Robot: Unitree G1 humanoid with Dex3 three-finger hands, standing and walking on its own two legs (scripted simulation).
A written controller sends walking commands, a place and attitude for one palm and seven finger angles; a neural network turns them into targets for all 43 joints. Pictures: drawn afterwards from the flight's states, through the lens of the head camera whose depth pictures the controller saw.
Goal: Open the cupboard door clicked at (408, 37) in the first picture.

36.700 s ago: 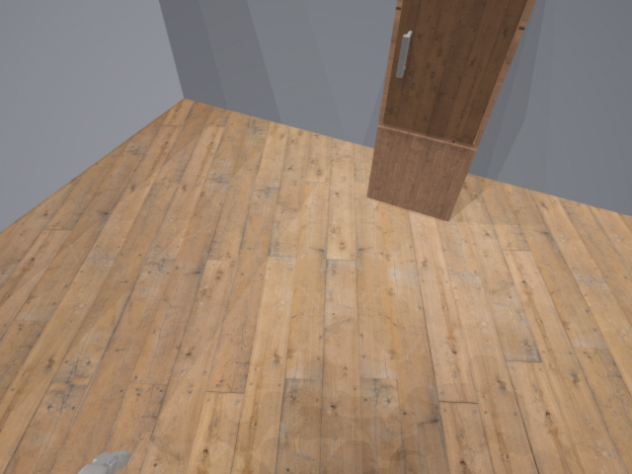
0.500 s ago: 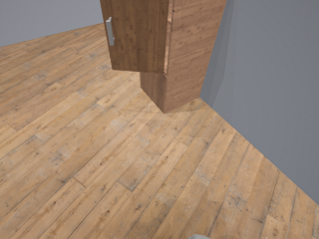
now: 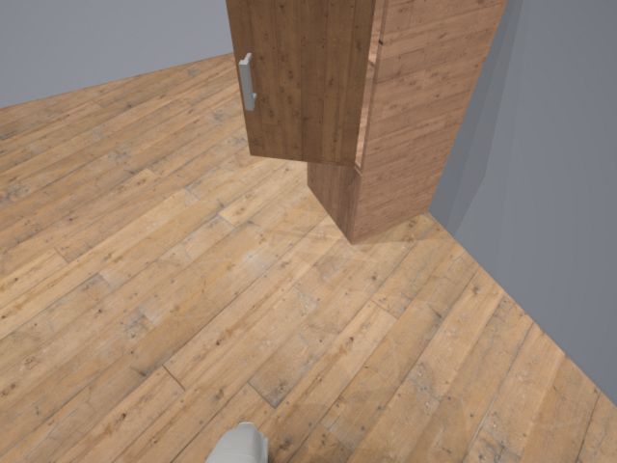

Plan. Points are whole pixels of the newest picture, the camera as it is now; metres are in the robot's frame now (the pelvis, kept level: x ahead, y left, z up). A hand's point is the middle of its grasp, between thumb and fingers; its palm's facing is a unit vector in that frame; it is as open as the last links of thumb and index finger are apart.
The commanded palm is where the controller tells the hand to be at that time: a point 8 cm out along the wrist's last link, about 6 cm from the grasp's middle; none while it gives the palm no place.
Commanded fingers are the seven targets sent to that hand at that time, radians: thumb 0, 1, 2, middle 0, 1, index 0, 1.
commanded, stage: take the last steps up to it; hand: left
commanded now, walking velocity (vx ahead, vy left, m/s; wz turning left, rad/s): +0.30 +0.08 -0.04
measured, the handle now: (249, 82) +1.00 +0.24 -0.07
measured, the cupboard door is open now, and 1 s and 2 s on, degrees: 52 52 52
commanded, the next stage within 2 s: come to a stop and stand still in 0.86 s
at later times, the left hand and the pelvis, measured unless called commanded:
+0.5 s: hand (194, 346) +0.31 +0.23 -0.16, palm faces -0.07 -0.97 -0.23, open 7.4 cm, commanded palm none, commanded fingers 0.00 0.90 0.90 -0.20 -0.30 -0.20 -0.30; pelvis +0.18 +0.05 -0.01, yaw -4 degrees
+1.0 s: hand (194, 349) +0.32 +0.24 -0.20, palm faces +0.01 -0.99 -0.14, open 7.3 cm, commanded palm none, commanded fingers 0.00 0.90 0.90 -0.20 -0.30 -0.20 -0.30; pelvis +0.37 +0.07 -0.02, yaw -4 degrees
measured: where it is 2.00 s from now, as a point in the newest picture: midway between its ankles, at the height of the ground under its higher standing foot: (317, 412)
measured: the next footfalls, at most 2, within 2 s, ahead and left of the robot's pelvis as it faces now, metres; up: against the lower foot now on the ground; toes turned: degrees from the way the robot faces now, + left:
left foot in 0.10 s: +0.18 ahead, +0.16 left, +0.00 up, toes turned +7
right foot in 0.54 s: +0.28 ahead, -0.07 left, +0.00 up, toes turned -12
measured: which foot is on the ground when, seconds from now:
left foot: up 0.00-0.08, down 0.10-0.54, up 0.56-0.92, down 0.94-1.00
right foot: down 0.00-0.10, up 0.12-0.52, down 0.54-0.94, up 0.96-1.00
